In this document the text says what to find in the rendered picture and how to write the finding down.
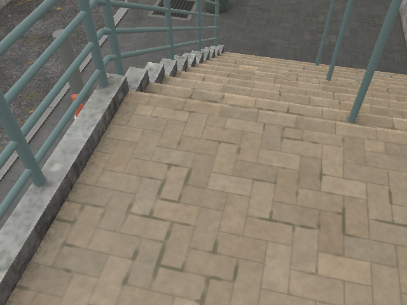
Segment stairs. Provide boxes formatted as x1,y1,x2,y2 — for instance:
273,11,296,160
144,51,407,132

